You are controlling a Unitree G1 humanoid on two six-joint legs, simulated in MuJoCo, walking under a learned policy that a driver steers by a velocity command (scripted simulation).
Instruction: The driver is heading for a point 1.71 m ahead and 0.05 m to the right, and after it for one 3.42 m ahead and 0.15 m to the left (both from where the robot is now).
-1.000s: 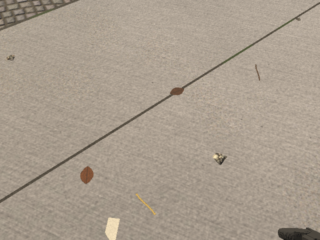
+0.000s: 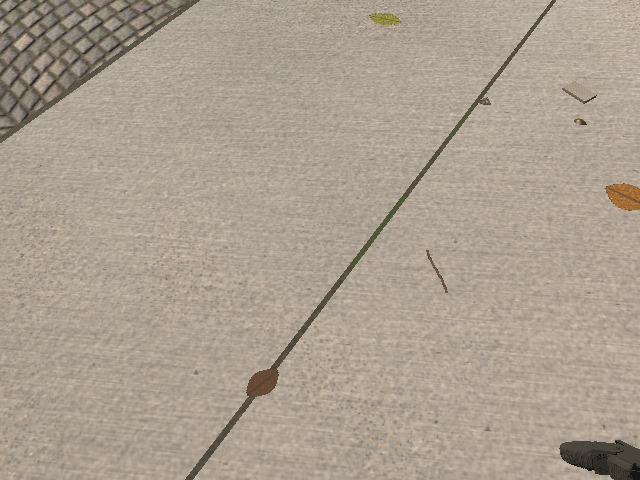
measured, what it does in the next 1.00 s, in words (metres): walks ahead: left foot, then right foot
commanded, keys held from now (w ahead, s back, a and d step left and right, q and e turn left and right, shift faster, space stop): w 1.00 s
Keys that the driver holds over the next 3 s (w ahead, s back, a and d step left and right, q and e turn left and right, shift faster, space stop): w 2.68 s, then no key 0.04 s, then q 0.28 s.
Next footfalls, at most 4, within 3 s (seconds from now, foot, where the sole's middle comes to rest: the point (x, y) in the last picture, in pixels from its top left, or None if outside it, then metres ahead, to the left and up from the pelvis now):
0.08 left None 0.23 0.14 -0.78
0.60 right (429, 468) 0.49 -0.13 -0.78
1.14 left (330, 329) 0.80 0.09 -0.78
1.66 right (436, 242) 1.07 -0.17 -0.78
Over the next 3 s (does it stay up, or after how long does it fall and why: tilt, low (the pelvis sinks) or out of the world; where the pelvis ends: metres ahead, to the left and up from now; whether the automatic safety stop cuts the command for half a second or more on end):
stays up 1.59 -0.11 0.00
